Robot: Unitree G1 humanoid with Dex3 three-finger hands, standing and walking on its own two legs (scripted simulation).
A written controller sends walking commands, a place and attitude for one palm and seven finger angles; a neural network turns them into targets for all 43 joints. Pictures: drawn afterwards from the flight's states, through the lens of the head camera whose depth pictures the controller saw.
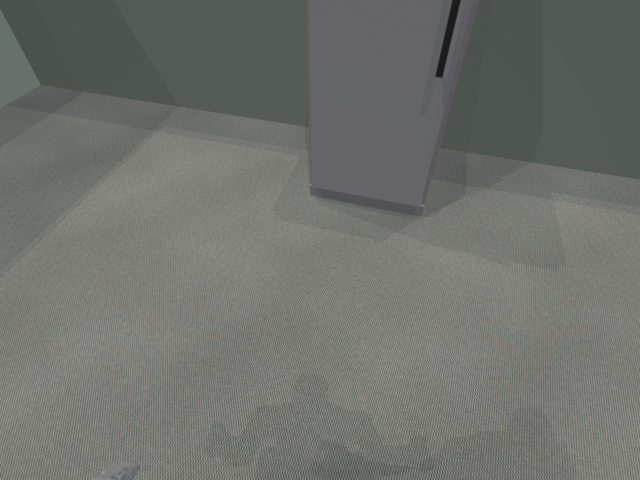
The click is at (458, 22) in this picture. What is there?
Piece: fridge door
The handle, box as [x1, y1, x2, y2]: [435, 0, 460, 77]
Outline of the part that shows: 460,0 452,0 435,76 442,76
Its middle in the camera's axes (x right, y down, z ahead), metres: +0.39 -0.67 +1.12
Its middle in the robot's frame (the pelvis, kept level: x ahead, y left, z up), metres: +1.33 -0.31 +0.12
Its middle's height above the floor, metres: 0.89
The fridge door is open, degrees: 0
